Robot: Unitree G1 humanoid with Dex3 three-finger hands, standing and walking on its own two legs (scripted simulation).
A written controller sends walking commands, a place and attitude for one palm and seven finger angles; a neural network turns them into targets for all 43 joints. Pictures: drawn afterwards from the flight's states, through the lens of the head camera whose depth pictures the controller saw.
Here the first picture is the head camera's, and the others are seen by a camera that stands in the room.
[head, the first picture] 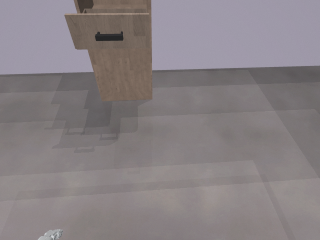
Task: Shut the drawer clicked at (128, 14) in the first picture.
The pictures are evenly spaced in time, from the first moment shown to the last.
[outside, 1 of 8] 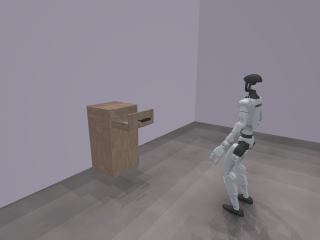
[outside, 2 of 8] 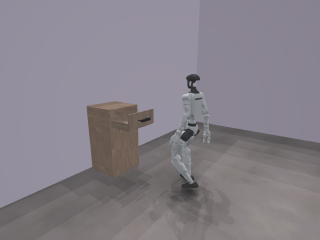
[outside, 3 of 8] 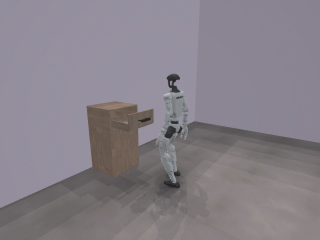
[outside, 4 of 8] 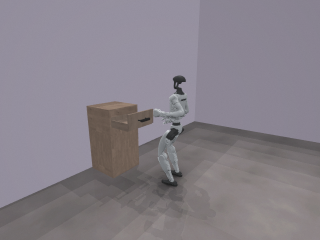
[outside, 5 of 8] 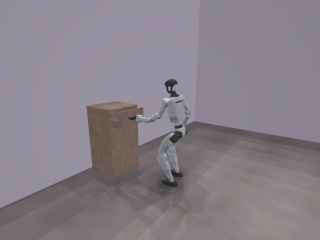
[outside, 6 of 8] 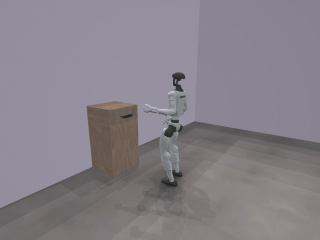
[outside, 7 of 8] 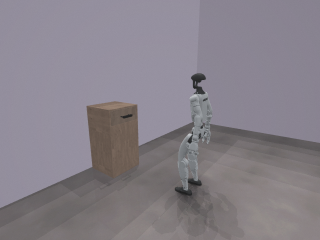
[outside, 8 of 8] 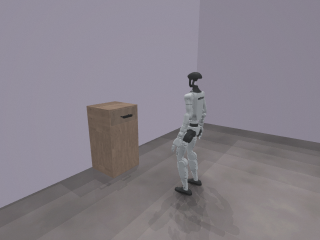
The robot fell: no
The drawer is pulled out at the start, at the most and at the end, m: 0.30 0.30 0.00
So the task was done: yes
